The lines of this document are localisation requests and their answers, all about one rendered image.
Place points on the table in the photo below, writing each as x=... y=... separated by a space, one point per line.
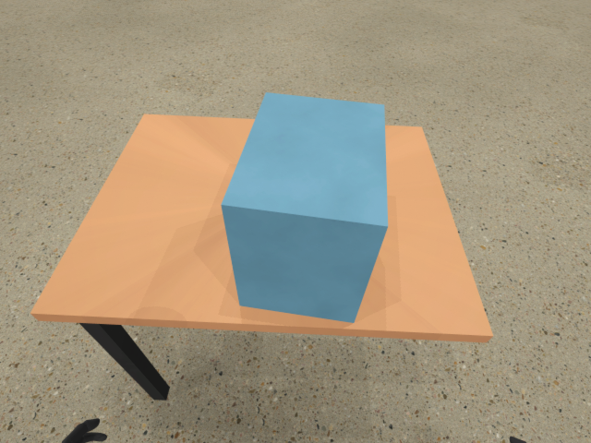
x=153 y=250

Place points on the carton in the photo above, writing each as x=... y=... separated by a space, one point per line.
x=306 y=210

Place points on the left robot hand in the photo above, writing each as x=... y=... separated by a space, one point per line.
x=80 y=435

